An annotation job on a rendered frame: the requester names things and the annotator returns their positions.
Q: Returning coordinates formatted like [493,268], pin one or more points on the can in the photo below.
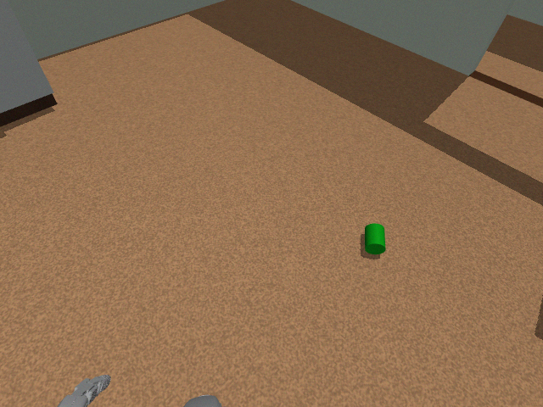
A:
[374,239]

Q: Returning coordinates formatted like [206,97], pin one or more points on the left robot hand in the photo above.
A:
[85,392]

